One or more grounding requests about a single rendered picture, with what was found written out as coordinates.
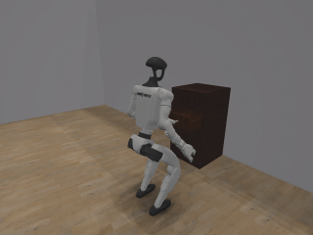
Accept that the robot head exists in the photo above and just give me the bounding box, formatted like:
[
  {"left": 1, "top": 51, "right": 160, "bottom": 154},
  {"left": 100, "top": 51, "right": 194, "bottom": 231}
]
[{"left": 142, "top": 57, "right": 167, "bottom": 87}]

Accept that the robot left upper arm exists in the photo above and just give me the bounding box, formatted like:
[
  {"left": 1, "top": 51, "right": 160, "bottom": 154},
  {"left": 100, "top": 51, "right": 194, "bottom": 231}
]
[{"left": 127, "top": 85, "right": 141, "bottom": 118}]

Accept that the robot right hand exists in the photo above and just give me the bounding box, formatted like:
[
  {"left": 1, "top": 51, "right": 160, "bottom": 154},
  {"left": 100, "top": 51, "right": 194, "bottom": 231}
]
[{"left": 180, "top": 144, "right": 196, "bottom": 163}]

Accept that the robot torso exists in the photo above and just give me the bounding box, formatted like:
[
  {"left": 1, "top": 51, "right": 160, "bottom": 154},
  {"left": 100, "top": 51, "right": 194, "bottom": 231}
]
[{"left": 131, "top": 84, "right": 161, "bottom": 157}]

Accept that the robot right forearm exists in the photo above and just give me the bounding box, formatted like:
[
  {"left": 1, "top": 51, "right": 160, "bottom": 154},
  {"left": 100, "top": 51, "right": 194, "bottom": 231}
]
[{"left": 164, "top": 119, "right": 187, "bottom": 151}]

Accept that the drawer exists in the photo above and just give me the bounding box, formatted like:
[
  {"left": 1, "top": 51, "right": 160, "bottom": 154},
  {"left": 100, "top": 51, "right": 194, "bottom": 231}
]
[{"left": 168, "top": 107, "right": 202, "bottom": 132}]

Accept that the robot right upper arm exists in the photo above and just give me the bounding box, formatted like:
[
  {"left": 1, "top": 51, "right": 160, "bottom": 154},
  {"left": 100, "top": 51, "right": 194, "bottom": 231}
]
[{"left": 157, "top": 88, "right": 174, "bottom": 130}]

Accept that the cabinet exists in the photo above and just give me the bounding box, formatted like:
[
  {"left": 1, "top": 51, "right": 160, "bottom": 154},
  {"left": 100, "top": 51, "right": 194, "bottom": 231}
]
[{"left": 170, "top": 83, "right": 231, "bottom": 169}]

